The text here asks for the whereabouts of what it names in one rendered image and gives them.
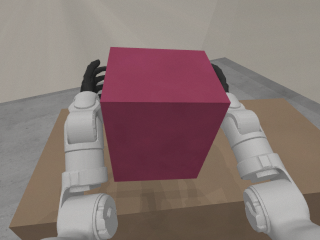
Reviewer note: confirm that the right robot upper arm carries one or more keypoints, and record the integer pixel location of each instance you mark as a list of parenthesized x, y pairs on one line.
[(277, 209)]

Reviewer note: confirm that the carton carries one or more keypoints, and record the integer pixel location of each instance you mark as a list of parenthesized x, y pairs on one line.
[(161, 109)]

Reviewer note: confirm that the robot right forearm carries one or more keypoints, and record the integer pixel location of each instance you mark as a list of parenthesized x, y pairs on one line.
[(256, 160)]

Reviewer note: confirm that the robot left hand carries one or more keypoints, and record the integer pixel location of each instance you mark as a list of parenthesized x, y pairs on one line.
[(90, 80)]

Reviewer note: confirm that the left robot upper arm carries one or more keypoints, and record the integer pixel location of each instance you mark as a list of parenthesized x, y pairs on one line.
[(87, 217)]

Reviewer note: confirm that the robot right hand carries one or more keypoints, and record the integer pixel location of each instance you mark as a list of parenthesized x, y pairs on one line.
[(221, 77)]

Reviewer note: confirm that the pedestal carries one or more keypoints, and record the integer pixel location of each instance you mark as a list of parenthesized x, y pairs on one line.
[(209, 207)]

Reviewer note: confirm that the robot left forearm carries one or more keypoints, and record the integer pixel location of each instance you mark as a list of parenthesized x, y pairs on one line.
[(83, 146)]

